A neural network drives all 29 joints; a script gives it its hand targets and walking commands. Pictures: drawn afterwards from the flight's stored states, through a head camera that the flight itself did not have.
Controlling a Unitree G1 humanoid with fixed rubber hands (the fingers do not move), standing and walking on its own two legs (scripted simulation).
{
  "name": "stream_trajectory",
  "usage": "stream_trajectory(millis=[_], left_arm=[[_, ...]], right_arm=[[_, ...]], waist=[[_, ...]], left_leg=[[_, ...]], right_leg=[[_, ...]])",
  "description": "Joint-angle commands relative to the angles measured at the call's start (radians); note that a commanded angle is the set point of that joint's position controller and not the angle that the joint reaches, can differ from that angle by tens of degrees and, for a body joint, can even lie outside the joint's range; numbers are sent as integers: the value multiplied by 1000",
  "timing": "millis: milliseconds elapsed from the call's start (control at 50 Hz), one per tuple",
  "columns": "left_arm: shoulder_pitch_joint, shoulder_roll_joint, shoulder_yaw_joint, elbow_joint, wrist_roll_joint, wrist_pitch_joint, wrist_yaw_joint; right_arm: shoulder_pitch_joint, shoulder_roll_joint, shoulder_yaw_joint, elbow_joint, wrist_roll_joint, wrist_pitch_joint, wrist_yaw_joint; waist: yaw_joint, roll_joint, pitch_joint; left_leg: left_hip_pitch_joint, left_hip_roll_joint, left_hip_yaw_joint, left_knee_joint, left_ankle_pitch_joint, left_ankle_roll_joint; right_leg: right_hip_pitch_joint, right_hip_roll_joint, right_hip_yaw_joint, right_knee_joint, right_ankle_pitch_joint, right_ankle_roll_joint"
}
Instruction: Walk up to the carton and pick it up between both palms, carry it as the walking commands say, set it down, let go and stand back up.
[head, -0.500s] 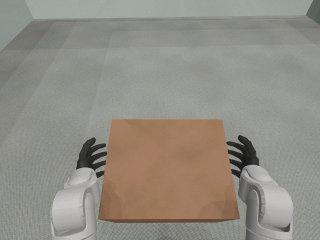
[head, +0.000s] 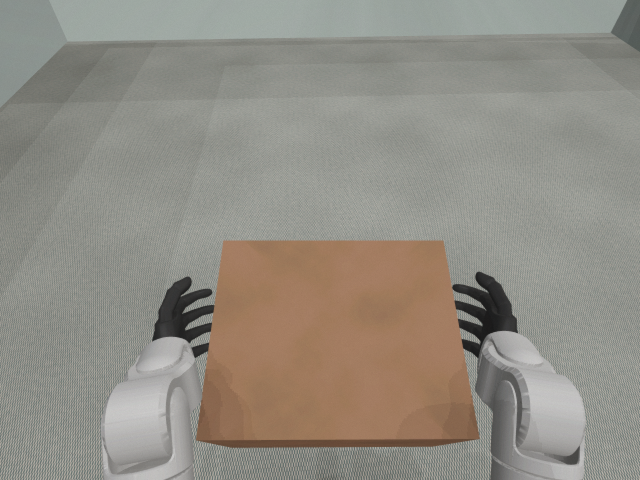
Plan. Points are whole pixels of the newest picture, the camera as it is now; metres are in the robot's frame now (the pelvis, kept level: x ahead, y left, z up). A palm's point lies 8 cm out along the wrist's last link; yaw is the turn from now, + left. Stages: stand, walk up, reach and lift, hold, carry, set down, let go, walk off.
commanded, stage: carry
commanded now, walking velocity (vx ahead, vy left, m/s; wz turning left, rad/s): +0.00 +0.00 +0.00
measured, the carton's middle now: (332, 348) +0.28 +0.00 +0.02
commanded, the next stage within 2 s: hold in 0.76 s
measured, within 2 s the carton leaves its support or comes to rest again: neither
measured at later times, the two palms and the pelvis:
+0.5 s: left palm (175, 345) +0.24 +0.17 +0.10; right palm (494, 339) +0.24 -0.17 +0.10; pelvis +0.00 +0.00 +0.00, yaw +0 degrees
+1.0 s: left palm (187, 355) +0.27 +0.18 +0.02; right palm (461, 339) +0.28 -0.16 +0.03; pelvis +0.01 +0.00 +0.01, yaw -3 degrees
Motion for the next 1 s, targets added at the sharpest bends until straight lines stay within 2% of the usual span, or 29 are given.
stream_trajectory(millis=[0,740,760,780,800,820,840,860,880,900,920,940,980], left_arm=[[-453,-856,-738,-104,-395,-19,-243],[-451,-855,-731,-81,-385,-44,-249],[-355,-504,-380,270,-49,-190,-233],[-416,-153,-149,621,-83,-284,-234],[-415,-181,-211,668,-100,-398,-243],[-370,-302,-286,573,-114,-474,-264],[-389,-453,-343,502,-136,-511,-277],[-500,-559,-397,409,-159,-533,-284],[-682,-570,-477,292,-207,-571,-296],[-791,-687,-563,258,-243,-590,-321],[-821,-744,-606,245,-264,-593,-334],[-818,-790,-632,268,-266,-587,-344],[-758,-842,-630,386,-240,-554,-359]], right_arm=[[-439,848,740,-92,395,-7,245],[-439,847,734,-69,385,-30,250],[-412,496,383,282,34,-182,252],[-462,182,138,633,8,-276,236],[-456,227,213,754,59,-396,239],[-414,326,294,659,89,-478,246],[-446,435,371,603,119,-525,266],[-571,541,462,553,157,-566,302],[-698,593,507,463,183,-601,310],[-779,709,583,408,209,-624,324],[-776,760,621,392,218,-630,332],[-761,797,641,409,216,-627,341],[-686,811,606,527,178,-602,363]], waist=[[-1,-2,-222],[0,-4,-225],[36,-63,282],[15,-94,235],[37,-77,175],[54,-50,93],[74,-22,-67],[107,-5,-234],[84,-6,-384],[67,-20,-478],[50,-20,-517],[38,-17,-505],[18,12,-366]], left_leg=[[117,88,-93,-69,50,10],[121,82,-99,-69,60,15],[256,-206,-100,-146,-279,40],[211,-198,-167,-123,-266,52],[259,-199,-202,-110,-181,39],[288,-181,-207,-103,-49,21],[348,-176,-199,-108,82,5],[416,-183,-184,-108,166,2],[469,-190,-176,-86,242,3],[506,-191,-170,-75,301,1],[528,-193,-171,-75,347,-5],[535,-192,-175,-82,364,-9],[545,-181,-187,-113,332,-15]], right_leg=[[51,-122,113,-101,98,-24],[53,-123,111,-92,113,-20],[13,75,152,-243,-286,-32],[0,61,162,-231,-313,-46],[6,52,166,-223,-225,-34],[51,49,173,-202,-56,-22],[128,68,164,-182,90,-23],[167,88,153,-163,155,-25],[207,87,155,-136,261,-12],[225,85,162,-122,357,-2],[243,85,165,-120,424,4],[241,87,164,-129,433,7],[179,93,152,-168,322,-4]])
